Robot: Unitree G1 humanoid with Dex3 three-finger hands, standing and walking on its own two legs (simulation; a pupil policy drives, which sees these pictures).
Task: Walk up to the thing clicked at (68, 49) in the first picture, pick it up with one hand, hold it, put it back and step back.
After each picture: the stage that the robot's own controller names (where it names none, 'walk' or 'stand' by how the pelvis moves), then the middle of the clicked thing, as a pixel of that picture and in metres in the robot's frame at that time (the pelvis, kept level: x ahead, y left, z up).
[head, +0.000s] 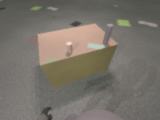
stand; (69, 47) +0.77 +0.26 -0.11
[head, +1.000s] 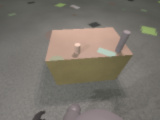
rise first; (77, 48) +0.74 +0.20 -0.10
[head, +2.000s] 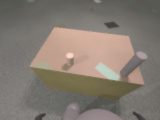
stand; (70, 59) +0.50 +0.21 -0.08
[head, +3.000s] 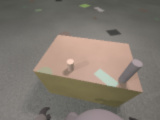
stand; (70, 65) +0.50 +0.20 -0.11
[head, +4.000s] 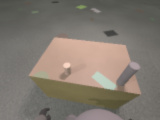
stand; (67, 69) +0.46 +0.22 -0.11
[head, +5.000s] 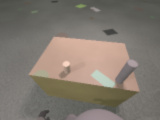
stand; (67, 67) +0.48 +0.23 -0.11
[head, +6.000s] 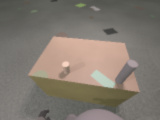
stand; (66, 67) +0.47 +0.23 -0.11
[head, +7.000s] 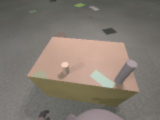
stand; (65, 68) +0.46 +0.24 -0.11
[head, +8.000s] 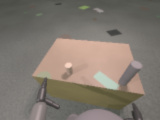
rise first; (69, 68) +0.46 +0.23 -0.11
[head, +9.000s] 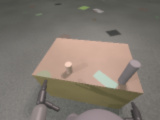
go down; (69, 68) +0.48 +0.23 -0.11
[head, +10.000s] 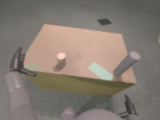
go down; (62, 60) +0.49 +0.22 -0.07
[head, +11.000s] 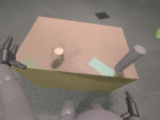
go down; (59, 55) +0.49 +0.21 -0.04
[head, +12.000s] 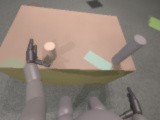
close in; (51, 51) +0.49 +0.23 -0.01
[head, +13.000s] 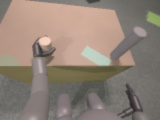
close; (47, 46) +0.51 +0.23 +0.02
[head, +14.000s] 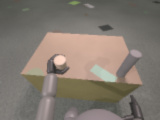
lift; (61, 65) +0.35 +0.19 +0.11
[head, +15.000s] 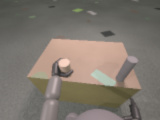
hold; (65, 68) +0.33 +0.17 +0.11
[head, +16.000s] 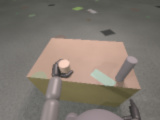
hold; (65, 69) +0.33 +0.17 +0.10
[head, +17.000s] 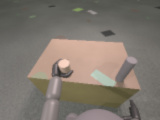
hold; (65, 69) +0.33 +0.17 +0.10
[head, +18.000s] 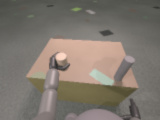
crouch; (62, 62) +0.37 +0.19 +0.12
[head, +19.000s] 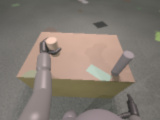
lower; (53, 47) +0.47 +0.23 +0.14
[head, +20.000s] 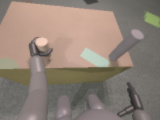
lower; (44, 47) +0.50 +0.24 +0.02
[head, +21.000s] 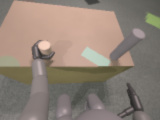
lower; (46, 50) +0.48 +0.23 +0.01
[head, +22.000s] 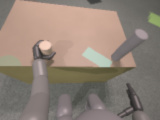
lower; (47, 50) +0.48 +0.23 +0.01
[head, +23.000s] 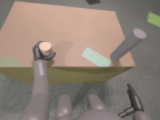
lower; (47, 51) +0.48 +0.23 +0.01
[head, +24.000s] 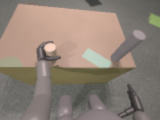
open; (51, 53) +0.47 +0.21 +0.01
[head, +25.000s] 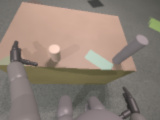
sink last; (55, 53) +0.46 +0.20 -0.01
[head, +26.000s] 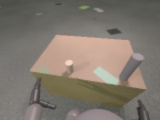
stand; (69, 66) +0.46 +0.21 -0.05
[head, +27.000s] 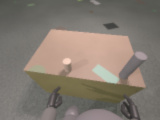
stand; (67, 65) +0.44 +0.20 -0.04
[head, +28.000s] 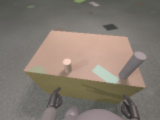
stand; (67, 65) +0.44 +0.20 -0.04
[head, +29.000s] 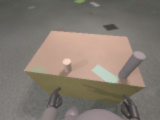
stand; (67, 65) +0.45 +0.20 -0.04
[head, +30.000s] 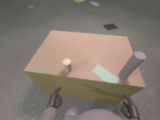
stand; (67, 65) +0.45 +0.20 -0.04
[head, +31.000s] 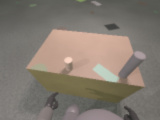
stand; (68, 64) +0.46 +0.20 -0.05
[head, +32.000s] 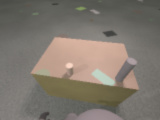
stand; (69, 69) +0.47 +0.20 -0.11
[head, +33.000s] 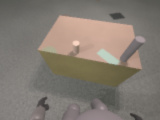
walk; (76, 47) +0.63 +0.16 -0.09
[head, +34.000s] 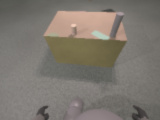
walk; (74, 29) +0.93 +0.27 -0.08
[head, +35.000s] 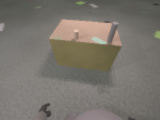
stand; (76, 34) +1.03 +0.23 -0.10
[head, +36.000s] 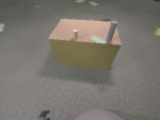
stand; (75, 34) +1.03 +0.23 -0.11
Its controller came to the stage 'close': yes
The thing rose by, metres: 0.22
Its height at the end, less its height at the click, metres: +0.00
